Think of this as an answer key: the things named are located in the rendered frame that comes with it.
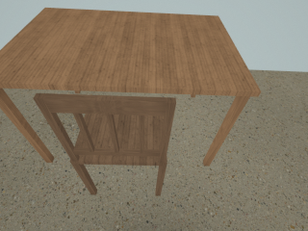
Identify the table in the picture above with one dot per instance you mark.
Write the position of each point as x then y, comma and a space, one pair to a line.
118, 51

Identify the chair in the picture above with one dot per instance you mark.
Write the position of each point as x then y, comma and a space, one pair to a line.
116, 130

